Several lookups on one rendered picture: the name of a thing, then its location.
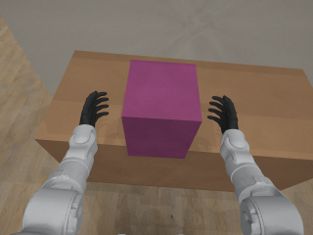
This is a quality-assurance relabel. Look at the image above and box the carton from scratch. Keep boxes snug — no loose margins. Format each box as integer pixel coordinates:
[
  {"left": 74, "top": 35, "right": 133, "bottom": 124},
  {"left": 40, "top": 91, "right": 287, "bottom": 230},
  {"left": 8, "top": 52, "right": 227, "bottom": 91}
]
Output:
[{"left": 121, "top": 60, "right": 202, "bottom": 159}]

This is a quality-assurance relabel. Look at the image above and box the robot right upper arm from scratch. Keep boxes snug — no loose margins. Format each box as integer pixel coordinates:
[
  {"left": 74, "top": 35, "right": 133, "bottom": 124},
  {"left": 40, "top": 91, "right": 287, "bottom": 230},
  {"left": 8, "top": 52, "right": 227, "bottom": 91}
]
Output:
[{"left": 240, "top": 195, "right": 304, "bottom": 235}]

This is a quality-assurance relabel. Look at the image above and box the robot right hand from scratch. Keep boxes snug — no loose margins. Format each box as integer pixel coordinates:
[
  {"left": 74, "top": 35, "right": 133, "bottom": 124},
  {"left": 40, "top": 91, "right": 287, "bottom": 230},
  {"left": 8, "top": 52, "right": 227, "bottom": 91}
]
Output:
[{"left": 207, "top": 95, "right": 239, "bottom": 134}]

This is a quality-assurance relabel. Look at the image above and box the robot left forearm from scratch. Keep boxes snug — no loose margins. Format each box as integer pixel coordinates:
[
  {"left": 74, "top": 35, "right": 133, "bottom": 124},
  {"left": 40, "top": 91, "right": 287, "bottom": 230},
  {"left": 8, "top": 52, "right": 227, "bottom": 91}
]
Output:
[{"left": 22, "top": 124, "right": 98, "bottom": 229}]

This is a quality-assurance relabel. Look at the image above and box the robot left hand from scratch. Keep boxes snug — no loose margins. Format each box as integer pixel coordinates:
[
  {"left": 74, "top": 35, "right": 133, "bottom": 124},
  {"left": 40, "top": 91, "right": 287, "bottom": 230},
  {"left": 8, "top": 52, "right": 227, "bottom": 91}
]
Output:
[{"left": 79, "top": 91, "right": 109, "bottom": 128}]

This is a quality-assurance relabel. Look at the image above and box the pedestal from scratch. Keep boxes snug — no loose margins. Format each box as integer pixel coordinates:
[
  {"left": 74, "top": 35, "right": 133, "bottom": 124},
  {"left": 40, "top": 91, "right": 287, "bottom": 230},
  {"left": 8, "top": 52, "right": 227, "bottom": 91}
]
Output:
[{"left": 34, "top": 50, "right": 313, "bottom": 192}]

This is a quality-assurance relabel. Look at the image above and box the robot right forearm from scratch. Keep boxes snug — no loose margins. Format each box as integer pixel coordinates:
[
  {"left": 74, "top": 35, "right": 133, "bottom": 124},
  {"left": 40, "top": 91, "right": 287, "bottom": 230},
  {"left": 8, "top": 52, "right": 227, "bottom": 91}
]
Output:
[{"left": 220, "top": 128, "right": 304, "bottom": 234}]

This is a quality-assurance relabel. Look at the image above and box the robot left upper arm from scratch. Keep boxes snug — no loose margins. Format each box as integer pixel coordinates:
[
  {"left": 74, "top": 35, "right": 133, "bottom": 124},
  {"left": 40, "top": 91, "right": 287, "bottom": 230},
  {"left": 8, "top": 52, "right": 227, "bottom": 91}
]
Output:
[{"left": 10, "top": 187, "right": 84, "bottom": 235}]

